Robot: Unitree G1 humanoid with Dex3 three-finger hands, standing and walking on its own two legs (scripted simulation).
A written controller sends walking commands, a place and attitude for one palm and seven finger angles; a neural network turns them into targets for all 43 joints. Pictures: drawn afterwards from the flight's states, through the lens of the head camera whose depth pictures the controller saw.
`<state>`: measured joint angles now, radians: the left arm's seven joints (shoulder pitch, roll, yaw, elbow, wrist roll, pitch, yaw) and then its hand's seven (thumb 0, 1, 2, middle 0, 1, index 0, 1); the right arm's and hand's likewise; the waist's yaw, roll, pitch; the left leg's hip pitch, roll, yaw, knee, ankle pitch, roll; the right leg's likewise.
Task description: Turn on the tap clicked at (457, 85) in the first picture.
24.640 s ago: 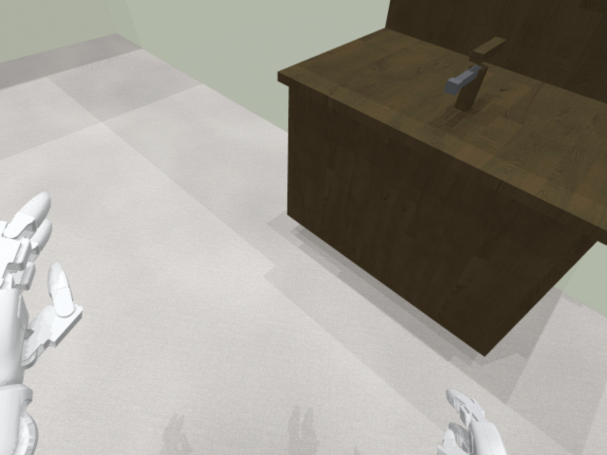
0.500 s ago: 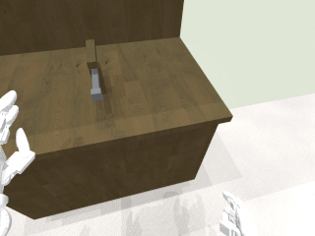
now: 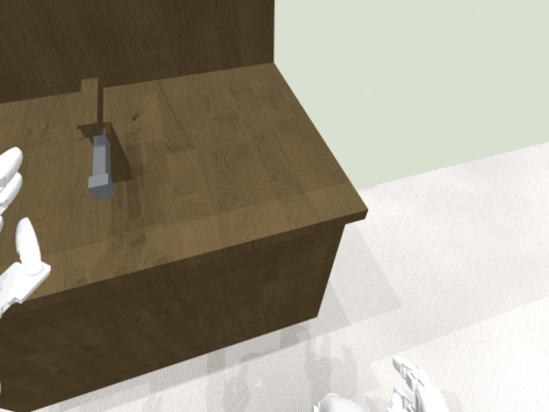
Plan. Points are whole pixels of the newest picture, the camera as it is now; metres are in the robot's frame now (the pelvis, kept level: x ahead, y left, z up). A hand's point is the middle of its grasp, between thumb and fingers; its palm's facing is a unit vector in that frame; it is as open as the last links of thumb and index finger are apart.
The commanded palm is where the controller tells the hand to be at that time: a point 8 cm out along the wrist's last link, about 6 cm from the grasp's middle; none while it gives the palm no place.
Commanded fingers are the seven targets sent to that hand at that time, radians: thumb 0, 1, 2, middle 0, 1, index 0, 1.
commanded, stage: shuffle to correct the standing spot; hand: left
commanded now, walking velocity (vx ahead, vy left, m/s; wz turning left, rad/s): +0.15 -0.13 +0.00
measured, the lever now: (101, 186) +0.41 +0.29 +0.09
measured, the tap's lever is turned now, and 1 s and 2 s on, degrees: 0 0 0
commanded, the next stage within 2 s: come to a stop and stand still in 0.26 s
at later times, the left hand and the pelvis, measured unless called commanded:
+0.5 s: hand (169, 217) +0.29 +0.14 +0.18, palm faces +0.45 -0.77 -0.45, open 7.4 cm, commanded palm +0.23 +0.17 +0.19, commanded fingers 0.00 0.90 0.90 -0.20 -0.30 -0.20 -0.30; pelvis +0.08 -0.12 -0.01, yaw +3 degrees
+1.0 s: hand (153, 220) +0.29 +0.16 +0.17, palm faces +0.45 -0.79 -0.41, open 7.4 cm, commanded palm +0.23 +0.19 +0.19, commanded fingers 0.00 0.90 0.90 -0.20 -0.30 -0.20 -0.30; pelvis +0.09 -0.10 +0.01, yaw +3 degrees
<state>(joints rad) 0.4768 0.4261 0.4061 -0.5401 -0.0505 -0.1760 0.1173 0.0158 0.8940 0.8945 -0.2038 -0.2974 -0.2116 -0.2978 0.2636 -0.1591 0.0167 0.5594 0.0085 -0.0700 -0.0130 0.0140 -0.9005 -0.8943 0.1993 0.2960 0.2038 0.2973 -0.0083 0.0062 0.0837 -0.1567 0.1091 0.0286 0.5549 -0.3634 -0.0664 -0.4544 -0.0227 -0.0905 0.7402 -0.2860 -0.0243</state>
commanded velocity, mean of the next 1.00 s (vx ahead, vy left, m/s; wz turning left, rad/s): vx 0.00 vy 0.05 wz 0.00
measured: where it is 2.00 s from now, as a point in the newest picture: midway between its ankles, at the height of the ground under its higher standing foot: outside the picture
